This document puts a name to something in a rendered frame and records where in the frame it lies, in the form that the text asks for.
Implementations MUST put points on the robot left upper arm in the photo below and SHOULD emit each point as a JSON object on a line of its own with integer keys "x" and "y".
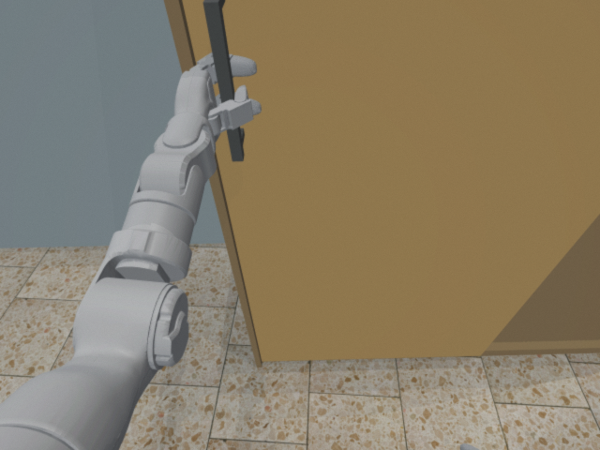
{"x": 127, "y": 330}

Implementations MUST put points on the wardrobe door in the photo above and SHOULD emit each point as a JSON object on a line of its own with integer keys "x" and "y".
{"x": 418, "y": 169}
{"x": 566, "y": 305}

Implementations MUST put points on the handle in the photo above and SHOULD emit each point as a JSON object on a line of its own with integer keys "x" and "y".
{"x": 218, "y": 40}

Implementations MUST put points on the left robot hand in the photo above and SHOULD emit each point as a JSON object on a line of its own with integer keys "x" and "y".
{"x": 195, "y": 94}

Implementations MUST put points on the robot left forearm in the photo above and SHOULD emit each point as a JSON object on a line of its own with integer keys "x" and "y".
{"x": 154, "y": 242}

